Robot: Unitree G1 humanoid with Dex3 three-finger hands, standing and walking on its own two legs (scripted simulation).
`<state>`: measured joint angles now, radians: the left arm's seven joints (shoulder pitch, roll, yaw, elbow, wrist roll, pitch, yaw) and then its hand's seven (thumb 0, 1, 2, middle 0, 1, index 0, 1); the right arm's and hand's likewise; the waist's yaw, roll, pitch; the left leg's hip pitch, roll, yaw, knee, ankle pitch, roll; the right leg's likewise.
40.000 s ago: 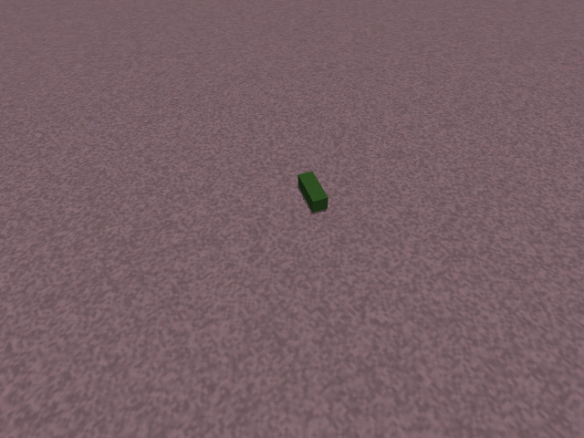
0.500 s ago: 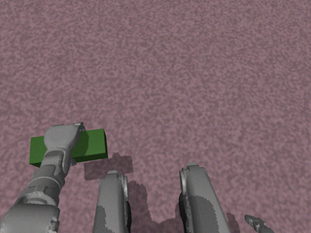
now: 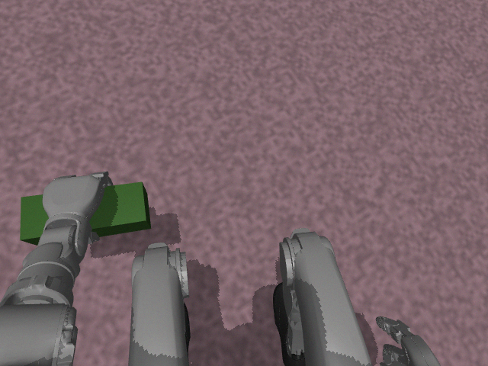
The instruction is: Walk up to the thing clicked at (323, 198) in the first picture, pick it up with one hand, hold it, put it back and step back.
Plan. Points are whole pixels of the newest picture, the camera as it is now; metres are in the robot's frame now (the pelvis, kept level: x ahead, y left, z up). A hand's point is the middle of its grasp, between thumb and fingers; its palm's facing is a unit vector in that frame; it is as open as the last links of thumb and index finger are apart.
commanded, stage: crouch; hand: left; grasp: from above
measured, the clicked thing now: (91, 214) +0.39 +0.27 -0.21
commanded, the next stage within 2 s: lower in 0.40 s
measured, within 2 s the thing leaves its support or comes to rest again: rests again in 1.50 s
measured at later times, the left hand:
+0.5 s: hand (98, 218) +0.39 +0.27 -0.23, palm faces -0.46 -0.04 -0.89, open 10.6 cm
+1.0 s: hand (110, 221) +0.39 +0.26 -0.29, palm faces -0.46 -0.07 -0.88, open 10.6 cm
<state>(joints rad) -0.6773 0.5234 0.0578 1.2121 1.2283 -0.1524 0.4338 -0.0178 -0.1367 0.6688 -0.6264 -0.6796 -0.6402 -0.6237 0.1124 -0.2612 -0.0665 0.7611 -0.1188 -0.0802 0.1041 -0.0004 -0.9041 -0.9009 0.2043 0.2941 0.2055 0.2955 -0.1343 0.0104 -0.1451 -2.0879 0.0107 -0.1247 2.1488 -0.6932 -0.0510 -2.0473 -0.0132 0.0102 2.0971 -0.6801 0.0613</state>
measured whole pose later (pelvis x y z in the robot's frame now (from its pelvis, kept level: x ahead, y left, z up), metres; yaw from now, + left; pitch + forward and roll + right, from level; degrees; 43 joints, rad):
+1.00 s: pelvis +0.00 +0.00 -0.09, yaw -2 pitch +33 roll -6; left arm -0.78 0.60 0.13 1.47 1.30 -0.23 0.57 -0.02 -0.12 0.62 -0.65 -0.65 -0.66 -0.59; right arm 0.08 -0.26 -0.03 0.84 -0.18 -0.11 0.17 0.00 -0.91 -0.90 0.20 0.29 0.20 0.30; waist -0.20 -0.02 -0.06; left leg -2.32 -0.02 -0.16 2.44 -0.70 -0.06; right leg -2.27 0.02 0.02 2.37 -0.68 0.08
